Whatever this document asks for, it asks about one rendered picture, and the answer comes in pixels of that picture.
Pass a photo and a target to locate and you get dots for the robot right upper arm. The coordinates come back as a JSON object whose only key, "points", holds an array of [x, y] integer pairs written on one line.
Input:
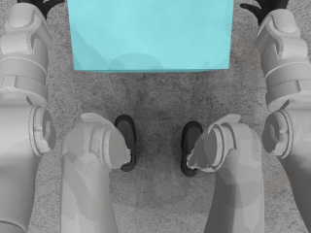
{"points": [[287, 135]]}

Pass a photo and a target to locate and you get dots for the robot left forearm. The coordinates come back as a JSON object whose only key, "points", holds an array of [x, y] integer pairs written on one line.
{"points": [[24, 57]]}

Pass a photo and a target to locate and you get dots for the robot left upper arm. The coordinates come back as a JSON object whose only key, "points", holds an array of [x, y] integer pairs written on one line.
{"points": [[26, 134]]}

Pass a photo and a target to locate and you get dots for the robot left foot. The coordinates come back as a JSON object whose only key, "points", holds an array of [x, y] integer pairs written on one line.
{"points": [[126, 126]]}

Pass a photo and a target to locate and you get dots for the left robot thigh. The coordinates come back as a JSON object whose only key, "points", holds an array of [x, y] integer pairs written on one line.
{"points": [[85, 204]]}

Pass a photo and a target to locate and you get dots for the carton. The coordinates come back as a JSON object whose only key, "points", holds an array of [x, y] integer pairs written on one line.
{"points": [[150, 36]]}

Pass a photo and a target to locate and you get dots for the robot left hand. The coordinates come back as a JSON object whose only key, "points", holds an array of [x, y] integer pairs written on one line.
{"points": [[43, 7]]}

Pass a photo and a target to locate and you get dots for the robot right hand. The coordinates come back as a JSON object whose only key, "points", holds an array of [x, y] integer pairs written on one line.
{"points": [[266, 6]]}

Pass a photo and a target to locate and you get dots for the robot right forearm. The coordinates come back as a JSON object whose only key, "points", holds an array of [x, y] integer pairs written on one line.
{"points": [[284, 62]]}

